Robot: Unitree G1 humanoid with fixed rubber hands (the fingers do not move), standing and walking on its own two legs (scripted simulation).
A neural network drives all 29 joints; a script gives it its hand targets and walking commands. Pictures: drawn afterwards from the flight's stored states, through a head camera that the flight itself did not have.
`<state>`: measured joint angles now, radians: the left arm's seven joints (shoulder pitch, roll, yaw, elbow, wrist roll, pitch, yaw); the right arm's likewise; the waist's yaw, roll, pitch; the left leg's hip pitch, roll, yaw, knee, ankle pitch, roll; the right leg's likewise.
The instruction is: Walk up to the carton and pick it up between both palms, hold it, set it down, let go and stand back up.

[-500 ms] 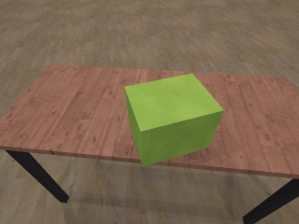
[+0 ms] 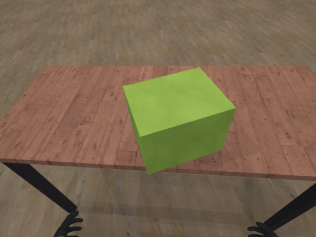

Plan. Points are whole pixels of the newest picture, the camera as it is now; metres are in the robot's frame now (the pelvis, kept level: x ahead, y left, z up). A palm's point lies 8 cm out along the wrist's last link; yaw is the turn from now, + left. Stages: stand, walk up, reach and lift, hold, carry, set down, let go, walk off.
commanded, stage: reach and lift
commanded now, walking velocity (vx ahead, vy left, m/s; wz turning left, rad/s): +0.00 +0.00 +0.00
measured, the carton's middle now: (174, 119) +0.45 -0.02 +0.05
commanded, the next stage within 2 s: none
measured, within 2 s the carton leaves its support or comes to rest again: neither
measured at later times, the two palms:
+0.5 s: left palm (86, 234) +0.17 +0.20 -0.05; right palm out of the picture +0.15 -0.32 -0.03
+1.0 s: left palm (91, 220) +0.19 +0.18 +0.00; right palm out of the picture +0.17 -0.31 +0.00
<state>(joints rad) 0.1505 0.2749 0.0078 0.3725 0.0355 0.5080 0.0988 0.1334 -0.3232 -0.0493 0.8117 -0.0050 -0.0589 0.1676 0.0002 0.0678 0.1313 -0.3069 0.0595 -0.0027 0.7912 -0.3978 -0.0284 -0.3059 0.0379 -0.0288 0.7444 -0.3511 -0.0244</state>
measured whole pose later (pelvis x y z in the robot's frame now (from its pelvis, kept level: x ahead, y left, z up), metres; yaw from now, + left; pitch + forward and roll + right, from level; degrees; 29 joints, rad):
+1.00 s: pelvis +0.01 -0.03 +0.03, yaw +0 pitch +0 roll +1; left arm 0.32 0.15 -0.05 0.14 -0.01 0.13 0.21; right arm 0.27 -0.41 -0.05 0.52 0.17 -0.21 0.28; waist 0.00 -0.03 -0.02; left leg -0.24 0.06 0.00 0.47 -0.23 -0.06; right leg -0.27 0.04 -0.03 0.50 -0.23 -0.06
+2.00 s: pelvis +0.03 -0.03 +0.03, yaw +0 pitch +2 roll +0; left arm 0.29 0.07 -0.03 -0.24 -0.05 0.31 0.33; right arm -0.03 -0.48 -0.04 0.47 0.36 -0.08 0.26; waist 0.00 -0.02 -0.02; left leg -0.24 0.06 0.00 0.46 -0.25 -0.06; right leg -0.27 0.05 -0.03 0.48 -0.25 -0.06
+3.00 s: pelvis +0.02 -0.03 +0.03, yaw +0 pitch +2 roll +0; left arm -0.40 0.07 0.17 -0.01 -0.11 0.77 0.35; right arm -0.66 -0.55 0.02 0.60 0.43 0.34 0.16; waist 0.00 0.03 0.01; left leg -0.25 0.06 0.00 0.42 -0.20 -0.06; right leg -0.28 0.05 -0.03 0.44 -0.20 -0.06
